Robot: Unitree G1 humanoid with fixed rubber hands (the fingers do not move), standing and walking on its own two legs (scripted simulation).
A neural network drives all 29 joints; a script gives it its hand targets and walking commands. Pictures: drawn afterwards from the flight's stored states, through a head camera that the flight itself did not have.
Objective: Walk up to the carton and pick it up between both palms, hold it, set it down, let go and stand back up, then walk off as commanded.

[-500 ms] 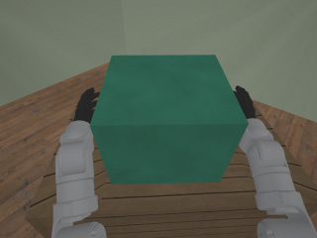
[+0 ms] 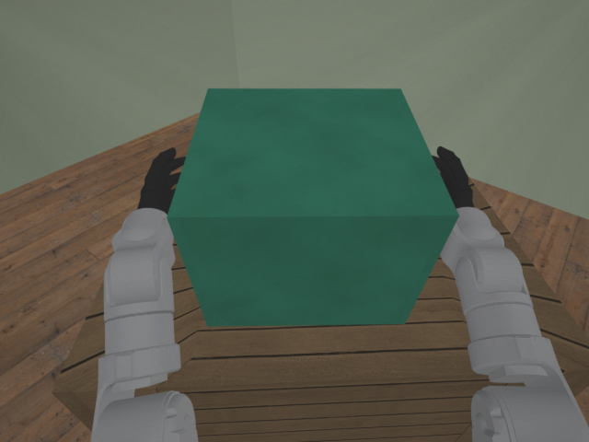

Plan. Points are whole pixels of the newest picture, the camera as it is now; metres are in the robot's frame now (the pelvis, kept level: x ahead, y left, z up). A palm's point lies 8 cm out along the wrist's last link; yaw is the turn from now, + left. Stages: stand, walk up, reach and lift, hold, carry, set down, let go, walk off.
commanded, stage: hold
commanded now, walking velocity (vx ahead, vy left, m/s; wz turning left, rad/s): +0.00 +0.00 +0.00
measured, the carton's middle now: (305, 205) +0.42 +0.01 +0.15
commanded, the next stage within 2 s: set down in 1.04 s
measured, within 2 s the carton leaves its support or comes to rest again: neither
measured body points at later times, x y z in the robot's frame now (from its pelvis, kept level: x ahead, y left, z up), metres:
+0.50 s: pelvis +0.02 +0.00 +0.00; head -0.03 +0.02 +0.45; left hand +0.37 +0.20 +0.18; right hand +0.38 -0.18 +0.18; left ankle +0.04 +0.12 -0.75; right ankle +0.02 -0.10 -0.75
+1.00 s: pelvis +0.00 +0.00 +0.00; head -0.04 +0.02 +0.45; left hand +0.36 +0.20 +0.19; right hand +0.37 -0.18 +0.19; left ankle +0.04 +0.12 -0.75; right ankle +0.02 -0.10 -0.75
